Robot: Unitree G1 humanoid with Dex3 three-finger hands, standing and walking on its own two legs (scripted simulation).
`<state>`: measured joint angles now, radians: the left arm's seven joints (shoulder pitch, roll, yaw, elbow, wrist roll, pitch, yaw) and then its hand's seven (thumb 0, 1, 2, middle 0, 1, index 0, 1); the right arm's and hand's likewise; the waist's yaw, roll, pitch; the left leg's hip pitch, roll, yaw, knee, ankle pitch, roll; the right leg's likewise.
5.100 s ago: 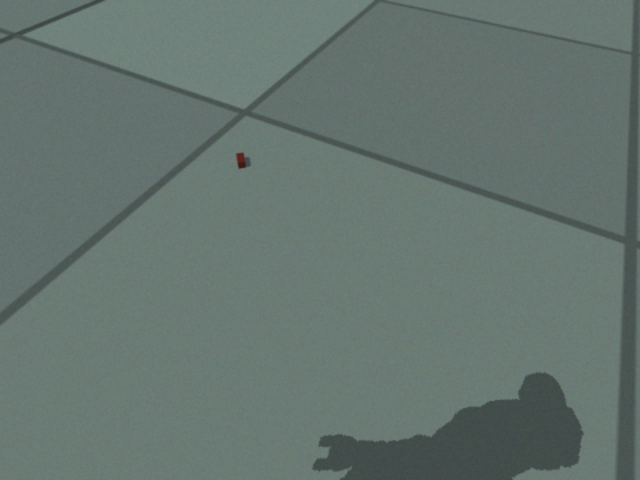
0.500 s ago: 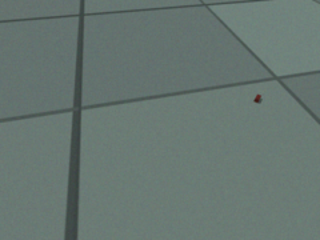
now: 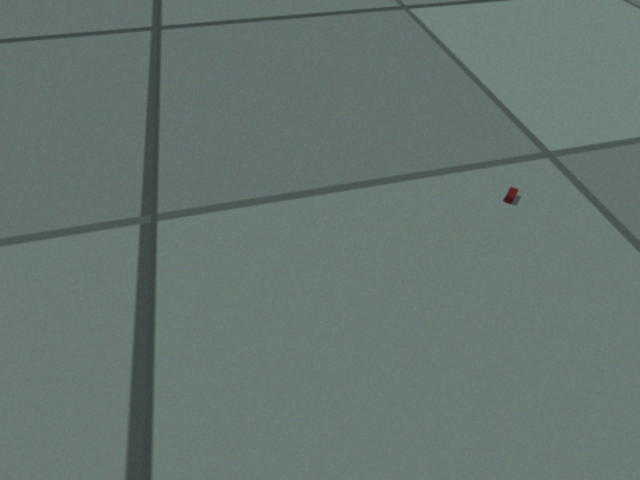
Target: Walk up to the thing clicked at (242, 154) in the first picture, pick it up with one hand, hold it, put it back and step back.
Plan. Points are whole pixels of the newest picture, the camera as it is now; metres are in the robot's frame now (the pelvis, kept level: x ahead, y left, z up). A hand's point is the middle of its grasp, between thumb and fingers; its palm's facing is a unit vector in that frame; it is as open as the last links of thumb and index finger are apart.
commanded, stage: stand
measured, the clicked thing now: (510, 195) +1.36 -0.88 -0.77
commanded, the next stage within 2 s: walk up in 0.84 s
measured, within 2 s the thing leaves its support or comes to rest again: neither
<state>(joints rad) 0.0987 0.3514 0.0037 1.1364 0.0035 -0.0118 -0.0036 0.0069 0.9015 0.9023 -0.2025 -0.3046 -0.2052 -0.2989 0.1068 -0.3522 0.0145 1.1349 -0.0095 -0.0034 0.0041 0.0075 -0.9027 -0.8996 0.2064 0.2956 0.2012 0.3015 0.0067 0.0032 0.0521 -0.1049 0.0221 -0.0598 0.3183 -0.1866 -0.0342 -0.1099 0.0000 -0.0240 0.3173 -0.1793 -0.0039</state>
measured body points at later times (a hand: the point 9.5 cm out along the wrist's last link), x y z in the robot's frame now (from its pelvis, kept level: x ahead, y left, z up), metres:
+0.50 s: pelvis +0.00 +0.00 +0.00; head +0.01 +0.00 +0.45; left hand +0.07 +0.31 -0.13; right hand +0.07 -0.30 -0.14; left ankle -0.01 +0.14 -0.75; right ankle +0.00 -0.12 -0.75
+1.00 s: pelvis -0.02 +0.02 -0.01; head +0.03 +0.01 +0.44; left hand +0.08 +0.32 -0.14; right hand +0.07 -0.31 -0.13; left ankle -0.02 +0.14 -0.73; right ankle +0.00 -0.12 -0.75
